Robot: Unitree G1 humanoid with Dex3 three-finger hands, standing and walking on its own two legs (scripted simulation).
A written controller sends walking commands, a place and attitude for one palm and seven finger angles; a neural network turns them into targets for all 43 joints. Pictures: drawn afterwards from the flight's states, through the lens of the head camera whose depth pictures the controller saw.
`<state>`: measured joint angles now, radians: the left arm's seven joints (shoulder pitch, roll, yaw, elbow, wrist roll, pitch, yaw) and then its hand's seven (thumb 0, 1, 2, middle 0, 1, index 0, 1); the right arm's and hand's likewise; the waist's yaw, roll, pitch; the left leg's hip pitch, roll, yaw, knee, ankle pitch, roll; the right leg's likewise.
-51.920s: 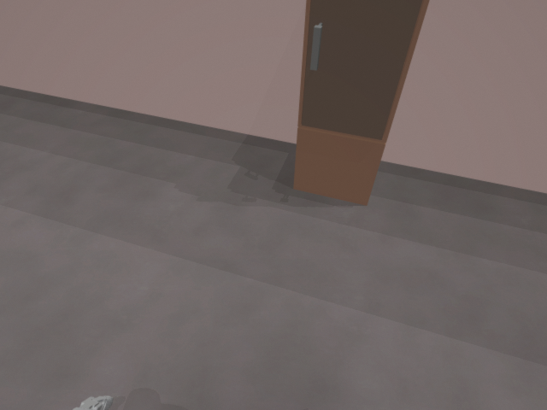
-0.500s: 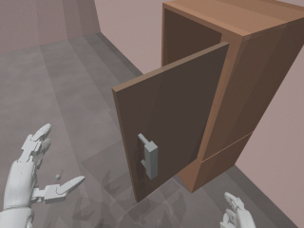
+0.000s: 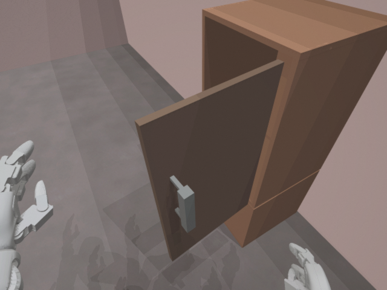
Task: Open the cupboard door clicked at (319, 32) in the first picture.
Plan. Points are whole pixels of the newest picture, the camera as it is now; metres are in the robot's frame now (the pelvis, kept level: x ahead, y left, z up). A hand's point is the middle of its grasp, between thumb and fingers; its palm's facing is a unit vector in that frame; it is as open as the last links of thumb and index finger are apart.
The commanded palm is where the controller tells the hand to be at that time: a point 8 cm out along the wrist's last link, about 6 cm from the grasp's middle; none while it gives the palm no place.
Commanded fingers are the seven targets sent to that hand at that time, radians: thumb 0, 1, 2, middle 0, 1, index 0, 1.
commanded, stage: draw the hand back to the body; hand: left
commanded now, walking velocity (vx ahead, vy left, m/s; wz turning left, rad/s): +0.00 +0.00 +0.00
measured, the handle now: (181, 203) +0.30 +0.07 +0.01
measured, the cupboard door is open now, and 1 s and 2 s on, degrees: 96 96 96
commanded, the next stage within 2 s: step back with the hand held close in 0.18 s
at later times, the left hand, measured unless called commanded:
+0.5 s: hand (51, 211) +0.18 +0.25 +0.15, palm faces +0.40 -0.80 -0.45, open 7.4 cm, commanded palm +0.12 +0.29 +0.17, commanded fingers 0.00 0.90 0.90 -0.20 -0.30 -0.20 -0.30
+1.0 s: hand out of the picture +0.09 +0.30 +0.15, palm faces +0.45 -0.74 -0.50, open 7.4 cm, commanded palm +0.02 +0.33 +0.17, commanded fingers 0.00 0.90 0.90 -0.20 -0.30 -0.20 -0.30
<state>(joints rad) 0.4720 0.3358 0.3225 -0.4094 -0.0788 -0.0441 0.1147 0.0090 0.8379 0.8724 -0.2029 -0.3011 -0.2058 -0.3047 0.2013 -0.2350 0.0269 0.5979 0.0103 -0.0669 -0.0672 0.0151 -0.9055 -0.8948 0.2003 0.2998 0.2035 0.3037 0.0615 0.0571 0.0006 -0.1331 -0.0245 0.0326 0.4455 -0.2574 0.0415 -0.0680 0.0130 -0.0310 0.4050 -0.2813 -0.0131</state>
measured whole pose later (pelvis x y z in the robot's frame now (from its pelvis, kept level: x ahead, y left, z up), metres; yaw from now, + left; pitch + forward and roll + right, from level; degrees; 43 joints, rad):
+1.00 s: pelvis -0.11 +0.02 -0.02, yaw +3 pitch -2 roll -2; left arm 0.52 0.41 0.44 -0.50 0.00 -0.19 0.14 0.01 0.89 0.90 -0.21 -0.30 -0.21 -0.31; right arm 0.23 -0.21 0.00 0.54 0.01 -0.04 -0.08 0.01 -0.90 -0.89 0.20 0.30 0.20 0.30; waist -0.02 0.02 0.06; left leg -0.42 -0.02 0.05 0.63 -0.21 0.09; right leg -0.35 0.04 0.03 0.60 -0.22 0.01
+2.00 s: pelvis -0.33 +0.07 -0.02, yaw -7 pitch -5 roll +1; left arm 0.38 0.38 0.41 -0.38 -0.05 -0.13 0.16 0.02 0.89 0.90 -0.20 -0.30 -0.20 -0.30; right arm 0.26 -0.19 0.01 0.69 0.00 -0.13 -0.06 0.02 -0.91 -0.89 0.20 0.30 0.20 0.30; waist -0.07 -0.05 0.02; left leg -0.33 -0.03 0.07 0.55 -0.15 0.05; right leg -0.33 0.01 0.02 0.96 -0.46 0.00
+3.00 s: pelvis -0.34 +0.09 +0.00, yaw -5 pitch -1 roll +0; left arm 0.56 0.42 0.42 -0.51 -0.04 -0.21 0.16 0.01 0.89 0.90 -0.21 -0.30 -0.22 -0.31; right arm 0.22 -0.19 0.02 0.62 0.01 -0.10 -0.06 0.02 -0.91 -0.89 0.20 0.30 0.20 0.30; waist 0.00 0.00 0.06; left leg -0.21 0.01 0.06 0.50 -0.28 0.01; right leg -0.22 0.00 -0.07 0.49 -0.26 -0.02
